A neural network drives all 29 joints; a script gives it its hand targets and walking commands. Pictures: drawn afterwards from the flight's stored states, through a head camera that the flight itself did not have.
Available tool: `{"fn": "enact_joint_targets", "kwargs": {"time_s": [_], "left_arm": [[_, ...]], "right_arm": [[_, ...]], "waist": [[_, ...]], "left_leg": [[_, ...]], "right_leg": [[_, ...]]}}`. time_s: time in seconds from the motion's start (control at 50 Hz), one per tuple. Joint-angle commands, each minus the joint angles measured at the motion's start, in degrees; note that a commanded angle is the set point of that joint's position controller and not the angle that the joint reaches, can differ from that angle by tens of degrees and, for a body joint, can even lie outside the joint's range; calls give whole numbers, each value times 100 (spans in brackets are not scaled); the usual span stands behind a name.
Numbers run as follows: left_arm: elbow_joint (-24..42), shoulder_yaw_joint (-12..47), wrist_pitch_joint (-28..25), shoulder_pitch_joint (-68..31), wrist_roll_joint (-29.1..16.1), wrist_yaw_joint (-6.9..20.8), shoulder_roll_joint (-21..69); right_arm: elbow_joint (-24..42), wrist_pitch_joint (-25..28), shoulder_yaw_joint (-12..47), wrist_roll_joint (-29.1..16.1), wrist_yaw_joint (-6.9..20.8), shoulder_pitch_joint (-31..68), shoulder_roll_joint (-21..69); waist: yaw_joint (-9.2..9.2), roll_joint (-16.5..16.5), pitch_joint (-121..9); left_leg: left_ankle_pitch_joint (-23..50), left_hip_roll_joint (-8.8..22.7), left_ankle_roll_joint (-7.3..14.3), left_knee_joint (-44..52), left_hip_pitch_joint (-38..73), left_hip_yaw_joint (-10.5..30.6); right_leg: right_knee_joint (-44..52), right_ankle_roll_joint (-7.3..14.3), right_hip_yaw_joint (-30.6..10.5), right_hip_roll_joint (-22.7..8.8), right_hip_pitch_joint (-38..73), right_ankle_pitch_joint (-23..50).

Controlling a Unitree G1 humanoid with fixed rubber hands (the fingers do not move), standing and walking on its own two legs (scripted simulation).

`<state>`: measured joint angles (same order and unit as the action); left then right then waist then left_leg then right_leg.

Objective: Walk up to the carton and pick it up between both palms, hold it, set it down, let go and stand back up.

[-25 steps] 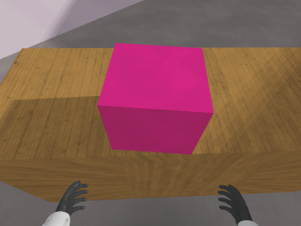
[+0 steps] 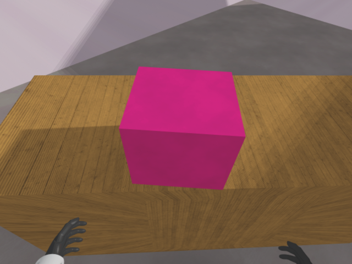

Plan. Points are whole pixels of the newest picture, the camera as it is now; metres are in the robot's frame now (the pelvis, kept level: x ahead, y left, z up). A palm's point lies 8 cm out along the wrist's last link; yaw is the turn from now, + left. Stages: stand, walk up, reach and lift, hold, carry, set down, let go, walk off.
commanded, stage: stand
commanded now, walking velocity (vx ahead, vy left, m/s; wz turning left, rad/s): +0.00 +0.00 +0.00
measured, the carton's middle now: (181, 128) +0.45 +0.01 +0.04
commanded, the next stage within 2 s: none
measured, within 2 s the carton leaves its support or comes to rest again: neither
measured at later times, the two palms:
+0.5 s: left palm out of the picture +0.12 +0.29 -0.09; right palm out of the picture +0.10 -0.29 -0.09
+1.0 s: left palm out of the picture +0.09 +0.29 -0.10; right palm out of the picture +0.08 -0.30 -0.10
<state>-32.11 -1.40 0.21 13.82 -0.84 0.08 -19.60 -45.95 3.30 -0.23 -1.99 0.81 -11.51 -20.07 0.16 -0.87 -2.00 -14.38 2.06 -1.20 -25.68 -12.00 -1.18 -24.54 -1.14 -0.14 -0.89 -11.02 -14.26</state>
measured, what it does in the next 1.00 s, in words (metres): stands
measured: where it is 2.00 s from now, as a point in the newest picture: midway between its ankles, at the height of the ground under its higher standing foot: outside the picture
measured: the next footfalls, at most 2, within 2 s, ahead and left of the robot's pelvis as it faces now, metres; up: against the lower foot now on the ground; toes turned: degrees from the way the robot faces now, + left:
none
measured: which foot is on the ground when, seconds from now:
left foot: down 0.00-1.00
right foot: down 0.00-1.00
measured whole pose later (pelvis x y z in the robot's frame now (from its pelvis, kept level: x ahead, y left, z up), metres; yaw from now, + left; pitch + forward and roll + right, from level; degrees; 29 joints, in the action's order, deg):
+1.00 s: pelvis -0.01 +0.00 +0.00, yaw +0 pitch +0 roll +0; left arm -45.8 -1.4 -0.7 13.8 -0.8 0.1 -20.4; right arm -52.7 2.2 -0.2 -2.0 0.8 -12.4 -20.5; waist 0.2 -0.8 -2.6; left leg -13.9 2.1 -1.2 -26.0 -12.0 -1.2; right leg -24.8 -1.1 -0.2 -0.9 -11.0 -13.8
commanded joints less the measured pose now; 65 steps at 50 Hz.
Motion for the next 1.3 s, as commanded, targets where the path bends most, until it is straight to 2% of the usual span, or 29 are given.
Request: {"fn": "enact_joint_targets", "kwargs": {"time_s": [0.0,0.02,0.04,0.06,0.08,0.14,0.16,0.26,0.3,0.44,0.46,0.52,0.56,0.58,0.66,0.68,0.86,0.9,0.96,1.0,1.02,1.04,1.08,1.12,1.14,1.16,1.18,1.22,1.28], "left_arm": [[-214,-319,-283,-110,327,51,-1090],[-229,-333,-288,-148,336,46,-1136],[-228,-325,-293,-245,348,41,-1134],[-282,-300,-289,-197,302,66,-1110],[-344,-341,-300,-283,369,59,-1263],[-441,-309,-298,-327,337,37,-1220],[-505,-288,-295,-269,325,41,-1220],[-724,-300,-328,-237,316,33,-1294],[-764,-300,-324,-293,332,41,-1314],[-932,-270,-309,-274,279,29,-1248],[-984,-238,-314,-259,291,17,-1233],[-1081,-271,-294,-260,280,-1,-1356],[-1083,-250,-313,-293,256,2,-1241],[-1115,-246,-320,-317,265,-2,-1305],[-1219,-240,-337,-307,271,-1,-1314],[-1233,-248,-326,-359,251,9,-1317],[-1388,-245,-309,-330,253,-4,-1277],[-1431,-238,-299,-329,255,-5,-1259],[-1479,-251,-263,-357,235,-17,-1325],[-1536,-226,-292,-332,251,-13,-1348],[-1542,-246,-296,-387,237,1,-1291],[-1537,-246,-290,-407,249,-7,-1296],[-1566,-206,-281,-384,235,-14,-1249],[-1599,-199,-284,-386,260,-10,-1190],[-1618,-200,-270,-474,245,-13,-1220],[-1623,-241,-271,-380,265,-2,-1283],[-1688,-234,-276,-380,256,8,-1359],[-1657,-248,-277,-426,235,-16,-1341],[-1707,-195,-276,-442,273,-6,-1234]], "right_arm": [[388,22,-360,450,-22,76,-1150],[365,14,-374,455,-18,148,-1194],[372,-2,-359,454,-27,33,-1194],[353,6,-382,485,-32,226,-1266],[425,-7,-414,458,-37,176,-1219],[293,-23,-390,439,-37,51,-1284],[329,-22,-381,456,-26,10,-1258],[217,-44,-381,434,-30,153,-1291],[212,-17,-392,425,-66,0,-1275],[81,-12,-364,435,-70,98,-1335],[31,-26,-368,426,-62,57,-1325],[-27,-33,-350,386,-54,60,-1359],[-95,-35,-327,385,-92,126,-1274],[-67,-35,-322,376,-101,97,-1224],[-157,-29,-346,377,-90,131,-1289],[-214,-23,-325,362,-80,88,-1261],[-400,-50,-308,363,-112,63,-1282],[-355,-17,-296,391,-100,221,-1250],[-468,-58,-296,351,-117,156,-1271],[-505,-32,-262,343,-100,172,-1233],[-532,-17,-266,334,-99,164,-1252],[-585,-41,-281,364,-120,144,-1261],[-507,-45,-292,366,-120,240,-1295],[-551,-15,-280,337,-121,265,-1267],[-563,-34,-263,386,-117,298,-1258],[-579,-36,-276,369,-120,253,-1251],[-662,-47,-267,352,-110,229,-1257],[-673,-42,-246,334,-107,260,-1239],[-678,-54,-300,341,-123,320,-1234]], "waist": [[-48,448,-238],[-101,265,-281],[-29,457,-110],[-148,443,-73],[-34,239,-262],[10,527,-183],[-1,383,-57],[-29,555,-225],[-28,382,-184],[-58,571,-171],[-12,447,-227],[-49,666,-154],[-39,638,6],[42,370,-127],[-11,677,-100],[27,485,-175],[-30,619,-94],[-13,497,-53],[13,674,-8],[-4,575,23],[11,759,39],[-35,555,58],[27,611,121],[-13,434,81],[-2,744,90],[-42,759,192],[-28,518,177],[-35,710,106],[16,514,91]], "left_leg": [[745,352,284,238,63,319],[768,385,282,217,128,351],[654,380,304,261,-17,326],[705,414,322,285,-17,396],[778,431,304,266,124,365],[736,403,282,260,84,385],[728,437,312,316,25,395],[1070,473,349,311,200,423],[1098,435,297,275,158,417],[1294,462,316,274,212,450],[1228,486,295,261,268,441],[1267,471,285,299,198,403],[1288,492,313,367,157,480],[1317,489,273,336,260,427],[1668,539,297,272,286,454],[1599,517,262,302,267,473],[1526,513,284,352,274,441],[1379,533,277,380,190,470],[1184,544,318,532,188,505],[1048,573,322,528,180,557],[1021,578,282,560,140,549],[1100,528,282,582,112,583],[1090,516,300,571,109,575],[1051,510,239,546,101,554],[973,533,287,624,37,554],[890,503,256,615,5,537],[956,522,274,617,87,529],[1025,530,285,586,106,550],[966,514,267,616,175,563]], "right_leg": [[132,326,-341,-478,125,732],[137,339,-343,-453,57,638],[189,321,-352,-472,65,742],[179,305,-372,-438,15,700],[152,323,-306,-450,101,697],[225,348,-395,-494,74,790],[246,326,-365,-483,62,813],[168,331,-409,-499,139,1052],[184,341,-384,-508,161,1135],[195,342,-401,-536,212,1241],[207,377,-427,-542,180,1122],[266,335,-402,-517,207,1148],[303,345,-460,-529,156,1177],[253,365,-427,-549,175,1224],[271,365,-460,-584,252,1562],[250,373,-431,-571,318,1494],[358,324,-402,-530,296,1373],[320,363,-400,-552,239,1232],[386,366,-466,-544,210,1063],[422,377,-469,-584,207,996],[421,394,-476,-585,215,944],[402,368,-432,-539,231,916],[450,356,-451,-560,173,1045],[447,352,-409,-542,212,1021],[447,352,-433,-578,237,952],[422,314,-402,-537,194,897],[416,343,-412,-558,164,855],[459,346,-449,-578,240,966],[481,331,-418,-529,136,863]]}}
